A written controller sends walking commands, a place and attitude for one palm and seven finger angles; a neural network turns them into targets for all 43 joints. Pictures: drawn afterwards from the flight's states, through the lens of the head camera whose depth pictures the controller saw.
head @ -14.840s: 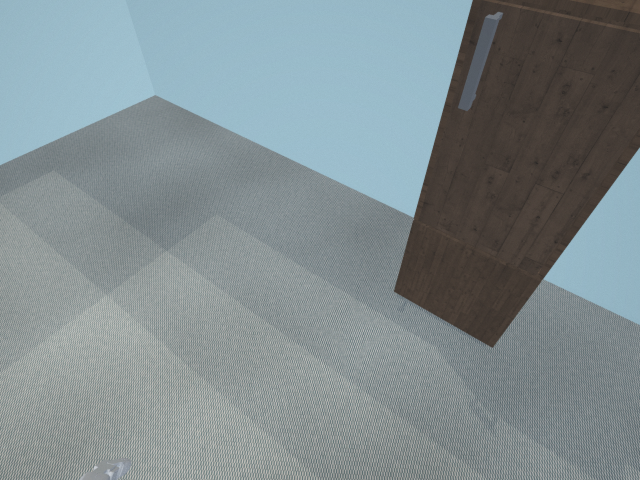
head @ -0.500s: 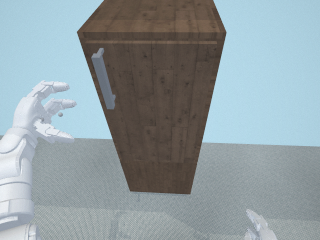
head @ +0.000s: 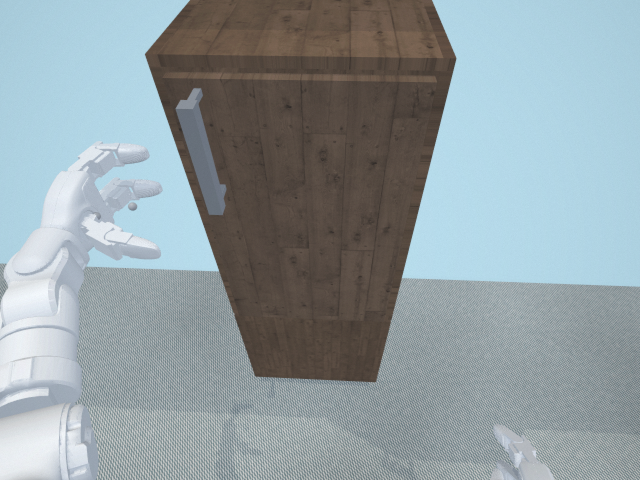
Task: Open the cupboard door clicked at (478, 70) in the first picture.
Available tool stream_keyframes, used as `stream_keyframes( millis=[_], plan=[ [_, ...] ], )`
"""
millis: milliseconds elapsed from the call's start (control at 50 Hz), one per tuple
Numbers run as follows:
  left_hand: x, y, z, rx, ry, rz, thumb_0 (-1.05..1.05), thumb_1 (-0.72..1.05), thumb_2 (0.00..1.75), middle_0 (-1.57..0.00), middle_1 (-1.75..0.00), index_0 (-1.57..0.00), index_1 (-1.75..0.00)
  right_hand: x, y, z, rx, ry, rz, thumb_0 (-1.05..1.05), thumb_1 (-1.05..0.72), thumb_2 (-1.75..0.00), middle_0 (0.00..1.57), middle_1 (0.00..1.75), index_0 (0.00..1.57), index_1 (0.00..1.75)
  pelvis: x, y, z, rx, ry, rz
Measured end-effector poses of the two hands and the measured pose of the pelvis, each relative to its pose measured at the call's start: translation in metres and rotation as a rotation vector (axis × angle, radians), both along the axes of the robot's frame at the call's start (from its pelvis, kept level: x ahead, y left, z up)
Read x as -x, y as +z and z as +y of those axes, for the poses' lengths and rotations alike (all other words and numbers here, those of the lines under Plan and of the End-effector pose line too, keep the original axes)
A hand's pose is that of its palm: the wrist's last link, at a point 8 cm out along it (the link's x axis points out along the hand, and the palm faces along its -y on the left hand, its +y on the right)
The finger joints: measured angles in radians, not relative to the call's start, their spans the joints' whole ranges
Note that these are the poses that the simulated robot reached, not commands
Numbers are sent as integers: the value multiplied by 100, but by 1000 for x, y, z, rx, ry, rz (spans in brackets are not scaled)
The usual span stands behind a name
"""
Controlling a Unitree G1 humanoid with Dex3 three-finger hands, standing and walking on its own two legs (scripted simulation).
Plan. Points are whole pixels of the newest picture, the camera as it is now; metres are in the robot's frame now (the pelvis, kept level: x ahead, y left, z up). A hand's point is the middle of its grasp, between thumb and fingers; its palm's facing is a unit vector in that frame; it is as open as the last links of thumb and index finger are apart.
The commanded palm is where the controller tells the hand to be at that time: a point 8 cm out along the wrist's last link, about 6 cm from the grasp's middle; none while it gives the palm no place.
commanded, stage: move the hooked fingers beside the handle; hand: left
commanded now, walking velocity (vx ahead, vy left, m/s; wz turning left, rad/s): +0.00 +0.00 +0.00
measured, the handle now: (207, 155) +0.51 +0.19 +0.14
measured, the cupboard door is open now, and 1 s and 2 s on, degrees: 0 0 0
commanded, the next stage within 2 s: slide the fingers in behind the handle in 1.98 s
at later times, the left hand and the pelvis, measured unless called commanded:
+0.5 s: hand (152, 181) +0.44 +0.24 +0.16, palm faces +0.00 -1.00 -0.01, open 14.0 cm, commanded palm +0.42 +0.29 +0.15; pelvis -0.01 +0.00 +0.00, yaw +0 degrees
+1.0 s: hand (152, 179) +0.45 +0.24 +0.15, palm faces -0.01 -1.00 +0.01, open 14.0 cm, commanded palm +0.42 +0.30 +0.15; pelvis +0.00 +0.01 -0.01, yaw -1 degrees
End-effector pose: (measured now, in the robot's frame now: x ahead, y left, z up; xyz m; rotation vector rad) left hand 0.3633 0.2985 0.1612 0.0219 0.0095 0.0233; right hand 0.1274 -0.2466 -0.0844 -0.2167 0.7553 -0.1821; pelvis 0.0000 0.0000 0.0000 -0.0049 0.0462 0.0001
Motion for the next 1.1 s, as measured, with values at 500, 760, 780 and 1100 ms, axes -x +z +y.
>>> stream_keyframes(
  millis=[500,760,780,1100],
  plan=[
    [-51,-3,-6,10,-23,5,-1,-50,30,-30,-120,-30,-120,77,-17,-18,51,-94,230,1,-90,-89,20,30,20,30,8,-5,4,3,-4,61],
    [-74,-3,-2,13,-18,-8,-1,-49,30,-30,-120,-30,-120,108,-23,-18,51,-143,329,1,-90,-89,21,30,20,30,8,-8,5,6,-19,104],
    [-73,-3,-1,10,-21,-11,-1,-49,30,-30,-120,-30,-120,110,-23,-18,49,-146,334,1,-90,-89,21,30,20,30,7,-8,6,6,-21,106],
    [-60,-9,2,25,-19,-31,-1,-50,30,-30,-120,-30,-120,75,-19,-11,41,-108,265,1,-91,-89,20,30,20,30,1,-8,10,14,-15,96]
  ],
)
